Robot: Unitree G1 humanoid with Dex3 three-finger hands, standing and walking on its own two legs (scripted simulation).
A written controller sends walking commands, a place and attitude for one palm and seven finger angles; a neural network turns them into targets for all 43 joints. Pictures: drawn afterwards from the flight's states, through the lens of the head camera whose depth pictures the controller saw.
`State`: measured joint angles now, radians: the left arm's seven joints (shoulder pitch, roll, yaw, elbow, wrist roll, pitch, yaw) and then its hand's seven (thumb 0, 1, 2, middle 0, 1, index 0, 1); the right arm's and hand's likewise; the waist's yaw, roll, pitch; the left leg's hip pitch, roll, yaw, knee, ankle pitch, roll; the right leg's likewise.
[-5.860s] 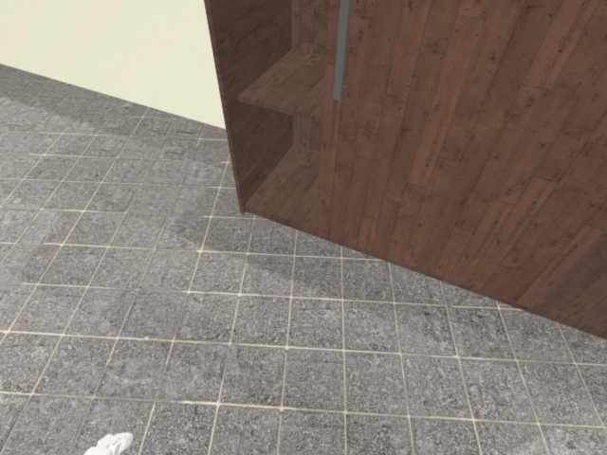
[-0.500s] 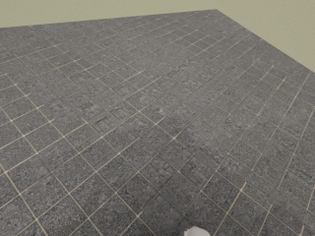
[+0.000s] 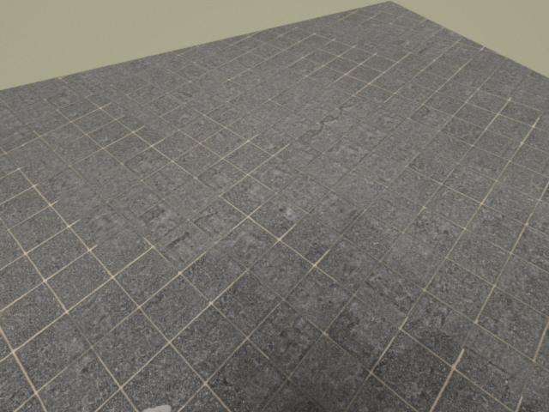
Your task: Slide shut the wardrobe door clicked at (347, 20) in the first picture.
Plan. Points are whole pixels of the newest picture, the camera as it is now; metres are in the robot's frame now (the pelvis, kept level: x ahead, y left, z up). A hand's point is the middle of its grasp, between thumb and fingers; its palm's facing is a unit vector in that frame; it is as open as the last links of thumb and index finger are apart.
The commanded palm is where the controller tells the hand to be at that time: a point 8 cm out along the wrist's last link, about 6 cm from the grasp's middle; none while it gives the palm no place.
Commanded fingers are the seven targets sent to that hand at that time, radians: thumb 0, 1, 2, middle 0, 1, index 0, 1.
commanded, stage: turn to face it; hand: right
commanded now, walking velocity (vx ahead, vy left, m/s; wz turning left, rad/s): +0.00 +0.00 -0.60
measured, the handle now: out of the picture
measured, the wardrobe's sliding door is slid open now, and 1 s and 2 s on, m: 0.36 0.36 0.36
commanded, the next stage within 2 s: none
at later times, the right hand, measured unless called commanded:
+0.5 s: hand out of the picture +0.13 -0.19 -0.13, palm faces +0.27 +0.94 -0.23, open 7.3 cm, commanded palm none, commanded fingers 0.00 -0.90 -0.90 0.20 0.30 0.20 0.30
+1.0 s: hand out of the picture -0.10 -0.12 -0.16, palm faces +0.61 +0.75 -0.26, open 7.4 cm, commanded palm none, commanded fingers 0.00 -0.90 -0.90 0.20 0.30 0.20 0.30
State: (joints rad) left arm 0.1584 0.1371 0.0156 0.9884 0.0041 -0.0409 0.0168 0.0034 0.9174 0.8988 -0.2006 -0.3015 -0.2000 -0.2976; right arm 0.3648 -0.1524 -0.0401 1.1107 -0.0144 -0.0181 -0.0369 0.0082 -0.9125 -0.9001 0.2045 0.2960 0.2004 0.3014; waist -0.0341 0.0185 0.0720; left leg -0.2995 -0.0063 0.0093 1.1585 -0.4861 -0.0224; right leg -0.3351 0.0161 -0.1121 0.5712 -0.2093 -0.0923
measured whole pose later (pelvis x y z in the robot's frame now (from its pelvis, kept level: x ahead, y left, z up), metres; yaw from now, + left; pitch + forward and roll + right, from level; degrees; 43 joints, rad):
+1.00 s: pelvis +0.01 +0.05 +0.01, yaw -37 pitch +0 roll -1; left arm 0.09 0.28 0.08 0.92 0.01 0.09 -0.03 0.01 0.91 0.90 -0.20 -0.30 -0.19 -0.30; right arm 0.30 -0.21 -0.04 0.92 -0.03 0.02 -0.02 0.01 -0.91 -0.90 0.21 0.30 0.20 0.30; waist -0.04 0.01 0.11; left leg -0.19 0.14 0.24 0.55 -0.35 -0.02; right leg -0.38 -0.04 -0.05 0.83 -0.42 0.07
